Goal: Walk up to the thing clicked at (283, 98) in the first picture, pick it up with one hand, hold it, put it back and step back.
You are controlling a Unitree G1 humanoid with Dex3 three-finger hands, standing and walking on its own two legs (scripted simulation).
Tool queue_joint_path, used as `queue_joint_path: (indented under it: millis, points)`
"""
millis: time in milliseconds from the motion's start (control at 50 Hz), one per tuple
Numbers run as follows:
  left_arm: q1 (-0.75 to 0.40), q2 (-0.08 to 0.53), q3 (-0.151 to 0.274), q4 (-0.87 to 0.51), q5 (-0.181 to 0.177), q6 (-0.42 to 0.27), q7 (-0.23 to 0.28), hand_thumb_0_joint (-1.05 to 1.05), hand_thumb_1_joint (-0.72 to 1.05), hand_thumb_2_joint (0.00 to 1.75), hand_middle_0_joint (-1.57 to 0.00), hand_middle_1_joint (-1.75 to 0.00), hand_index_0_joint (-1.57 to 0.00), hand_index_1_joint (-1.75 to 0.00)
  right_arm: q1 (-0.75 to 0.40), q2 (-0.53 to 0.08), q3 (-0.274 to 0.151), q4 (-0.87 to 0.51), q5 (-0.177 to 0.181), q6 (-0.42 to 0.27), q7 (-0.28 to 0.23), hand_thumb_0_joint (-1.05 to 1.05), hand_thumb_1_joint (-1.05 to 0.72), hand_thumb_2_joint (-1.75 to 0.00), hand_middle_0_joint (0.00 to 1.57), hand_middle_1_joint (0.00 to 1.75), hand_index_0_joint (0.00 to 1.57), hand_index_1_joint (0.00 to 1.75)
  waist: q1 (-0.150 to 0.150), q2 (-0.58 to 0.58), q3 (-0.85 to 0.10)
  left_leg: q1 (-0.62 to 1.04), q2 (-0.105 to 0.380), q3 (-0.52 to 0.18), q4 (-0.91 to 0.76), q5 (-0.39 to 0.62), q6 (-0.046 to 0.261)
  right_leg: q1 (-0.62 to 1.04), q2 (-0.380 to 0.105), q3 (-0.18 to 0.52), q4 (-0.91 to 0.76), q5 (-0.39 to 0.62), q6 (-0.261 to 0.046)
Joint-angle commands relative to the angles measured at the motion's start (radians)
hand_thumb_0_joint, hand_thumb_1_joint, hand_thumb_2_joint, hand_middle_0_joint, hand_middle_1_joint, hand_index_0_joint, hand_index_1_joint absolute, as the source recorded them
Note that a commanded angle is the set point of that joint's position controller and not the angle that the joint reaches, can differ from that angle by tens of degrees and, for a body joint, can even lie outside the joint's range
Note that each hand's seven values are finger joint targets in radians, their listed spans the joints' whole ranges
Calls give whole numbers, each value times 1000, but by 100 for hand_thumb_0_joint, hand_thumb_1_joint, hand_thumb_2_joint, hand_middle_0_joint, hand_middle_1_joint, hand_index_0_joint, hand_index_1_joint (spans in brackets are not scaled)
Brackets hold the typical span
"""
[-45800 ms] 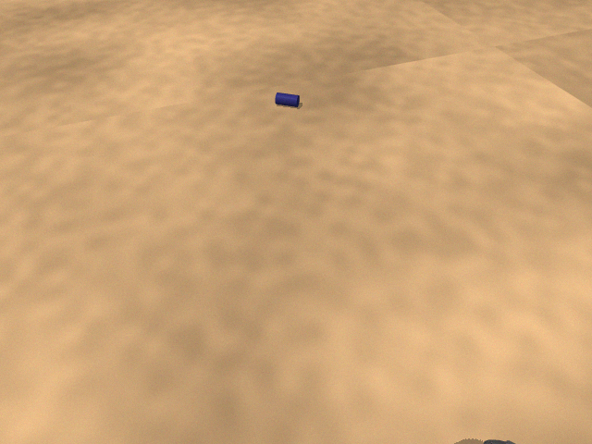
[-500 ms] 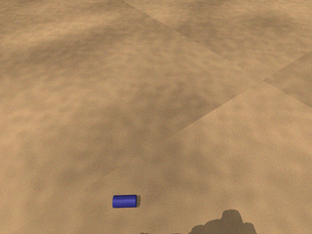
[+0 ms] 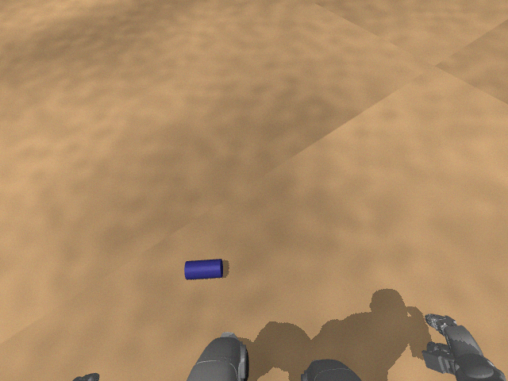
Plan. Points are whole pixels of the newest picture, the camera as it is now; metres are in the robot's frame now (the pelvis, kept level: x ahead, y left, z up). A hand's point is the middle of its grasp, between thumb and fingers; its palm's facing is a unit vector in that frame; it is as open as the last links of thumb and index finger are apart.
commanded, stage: step back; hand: left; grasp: from above
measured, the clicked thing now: (204, 269) +0.52 +0.26 -0.71
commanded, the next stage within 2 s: none
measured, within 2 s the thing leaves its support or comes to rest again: neither
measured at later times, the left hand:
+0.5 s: hand out of the picture -0.03 +0.32 -0.13, palm faces +0.08 -0.91 -0.40, open 7.3 cm
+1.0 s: hand out of the picture -0.22 +0.30 -0.12, palm faces -0.02 -0.90 -0.43, open 7.3 cm
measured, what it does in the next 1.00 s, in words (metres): walks backwards: left foot, then right foot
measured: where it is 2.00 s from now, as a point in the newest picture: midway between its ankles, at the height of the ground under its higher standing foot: outside the picture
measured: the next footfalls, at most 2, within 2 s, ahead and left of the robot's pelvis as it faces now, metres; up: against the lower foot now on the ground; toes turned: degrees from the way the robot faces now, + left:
left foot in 0.38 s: -0.08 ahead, +0.14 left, +0.00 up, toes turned +2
right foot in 0.78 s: -0.22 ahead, -0.10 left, +0.00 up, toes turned +0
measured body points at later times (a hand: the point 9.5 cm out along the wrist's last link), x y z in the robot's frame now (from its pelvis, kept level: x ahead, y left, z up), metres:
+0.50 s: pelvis -0.13 +0.03 +0.02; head -0.07 +0.06 +0.46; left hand -0.04 +0.36 -0.10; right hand -0.01 -0.27 -0.09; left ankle -0.12 +0.14 -0.71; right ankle -0.10 -0.11 -0.64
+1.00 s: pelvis -0.30 +0.03 +0.02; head -0.25 +0.01 +0.46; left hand -0.22 +0.35 -0.09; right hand -0.22 -0.29 -0.11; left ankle -0.31 +0.16 -0.65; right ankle -0.26 -0.10 -0.71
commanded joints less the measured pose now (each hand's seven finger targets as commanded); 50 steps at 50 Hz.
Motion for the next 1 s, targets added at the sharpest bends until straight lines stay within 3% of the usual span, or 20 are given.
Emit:
queue_joint_path:
  millis: [0, 40, 180, 240, 300, 340, 360, 380, 400, 460, 480, 600, 700, 740, 760, 780, 800, 820, 860, 980]
  points:
    - [-27, 357, 89, -123, 19, -37, 24, 0, 90, 90, -20, -30, -20, -30, 27, -204, -56, -52, 11, -1, -24, 0, -90, -90, 20, 30, 20, 30, 8, -256, -148, 17, -117, -175, 459, -297, 0, -106, -442, 525, -397, 436, -267]
    - [-125, 273, 71, -142, 17, -38, 26, 0, 90, 90, -20, -30, -20, -30, 113, -193, -51, -17, 28, -9, -20, 0, -90, -90, 20, 30, 20, 30, -57, -178, -150, -34, -155, -166, 481, -158, -13, 19, -272, 252, -301, 526, -153]
    - [78, 239, 75, -154, 8, -28, 42, 0, 90, 90, -20, -30, -20, -30, 46, -168, -29, -73, 6, -22, -29, 0, -90, -90, 20, 30, 20, 30, 70, -206, -203, -88, -96, -82, 275, -245, -35, 320, -324, 224, -206, 760, -207]
    - [73, 262, 82, -176, 4, -20, 44, 0, 90, 90, -20, -30, -20, -30, 88, -167, -34, -69, 2, -23, -24, 0, -90, -90, 20, 30, 20, 30, 55, -263, -246, 0, -55, -35, 107, -240, -27, 304, -344, 238, -188, 779, -216]
    - [14, 279, 79, -201, -4, -11, 34, 0, 90, 90, -20, -30, -20, -30, 183, -149, -39, -33, -1, -27, -11, 0, -90, -90, 20, 30, 20, 30, 0, -272, -283, 172, -51, 42, -123, -136, -3, 216, -297, 188, -157, 673, -162]
    - [-22, 269, 67, -216, -11, -1, 28, 0, 90, 90, -20, -30, -20, -30, 228, -163, -54, -12, -12, -27, -4, 0, -90, -90, 20, 30, 20, 30, -47, -219, -270, 320, -34, 52, -311, 85, 21, 68, -251, 147, -120, 487, -95]
    - [-2, 232, 56, -225, -13, 3, 26, 0, 90, 90, -20, -30, -20, -30, 209, -216, -68, -34, -31, -29, -3, 0, -90, -90, 20, 30, 20, 30, -41, -72, -259, 369, 120, -161, -357, 177, 77, -76, -164, 106, -9, 295, -41]
    - [-50, 219, 55, -227, -22, -1, 34, 0, 90, 90, -20, -30, -20, -30, 135, -326, -85, -56, -17, -25, 8, 0, -90, -90, 20, 30, 20, 30, -59, 216, -230, 269, 322, -399, -435, 275, 233, -156, 50, -27, 207, -151, 7]
    - [-108, 241, 72, -215, -1, 2, 45, 0, 90, 90, -20, -30, -20, -30, 132, -340, -93, -64, -22, -30, 6, 0, -90, -90, 20, 30, 20, 30, -99, 182, -193, 164, 393, -501, -477, 281, 322, -142, 52, 119, 431, -274, 11]
    - [31, 216, 68, -153, -27, 9, 40, 0, 90, 90, -20, -30, -20, -30, 5, -217, -51, -89, -26, -34, -13, 0, -90, -90, 20, 30, 20, 30, 21, 16, -147, 221, 241, -195, -379, 396, 214, -236, 61, 175, 593, -121, -4]
    - [69, 223, 70, -143, -24, 7, 35, 0, 90, 90, -20, -30, -20, -30, 4, -211, -51, -98, -20, -38, -17, 0, -90, -90, 20, 30, 20, 30, 31, 57, -148, 250, 241, -182, -361, 396, 220, -233, 50, 159, 595, -89, 2]
    - [39, 197, 60, -173, -11, -8, 20, 0, 90, 90, -20, -30, -20, -30, 108, -197, -58, -97, -11, -40, -19, 0, -90, -90, 20, 30, 20, 30, -46, 62, -196, 444, 251, -149, -296, 477, 260, -200, 3, 106, 277, -122, 64]
    - [157, 192, 55, -114, -4, -16, 13, 0, 90, 90, -20, -30, -20, -30, 62, -231, -70, -126, -8, -23, -9, 0, -90, -90, 20, 30, 20, 30, -13, 118, -246, 349, 251, -159, -302, 247, 211, -6, -28, -3, -99, 5, 34]
    - [248, 200, 63, -73, 5, -22, 10, 0, 90, 90, -20, -30, -20, -30, 31, -225, -68, -130, 1, -11, -7, 0, -90, -90, 20, 30, 20, 30, 31, 83, -267, 241, 226, -129, -259, 139, 149, 135, -34, -15, -282, 139, 0]
    - [221, 250, 79, -86, 20, -25, 10, 0, 90, 90, -20, -30, -20, -30, 43, -193, -61, -133, 5, -11, -3, 0, -90, -90, 20, 30, 20, 30, 22, -35, -240, 118, 160, -96, -200, 23, 87, 152, -109, 141, -321, 78, -43]
    - [172, 333, 101, -111, 19, -20, 4, 0, 90, 90, -20, -30, -20, -30, -9, -149, -55, -151, 13, -15, -4, 0, -90, -90, 20, 30, 20, 30, 45, -278, -167, -26, -29, -6, -16, -190, 13, 59, -291, 415, -407, 22, -166]
    - [80, 411, 113, -158, 30, -20, 5, 0, 90, 90, -20, -30, -20, -30, -6, -165, -64, -142, 6, -8, -13, 0, -90, -90, 20, 30, 20, 30, 63, -394, -106, 38, -88, -31, 277, -296, -23, -167, -476, 590, -502, -15, -292]
    - [17, 376, 104, -191, 23, -29, 13, 0, 90, 90, -20, -30, -20, -30, 19, -195, -72, -130, 7, -2, -12, 0, -90, -90, 20, 30, 20, 30, 19, -286, -83, 68, -72, -147, 415, -268, -24, -222, -465, 538, -472, 78, -286]
    - [-98, 291, 83, -212, 20, -31, 24, 0, 90, 90, -20, -30, -20, -30, 126, -179, -67, -88, 25, -14, -13, 0, -90, -90, 20, 30, 20, 30, -61, -188, -119, 57, -129, -131, 468, -166, -17, -130, -305, 247, -329, 362, -188]
    - [17, 255, 78, -208, 29, -6, 31, 0, 90, 90, -20, -30, -20, -30, 123, -146, -43, -114, 3, -30, -21, 0, -90, -90, 20, 30, 20, 30, 36, -278, -179, 46, -51, -13, 45, -240, -19, 163, -286, 200, -218, 516, -162]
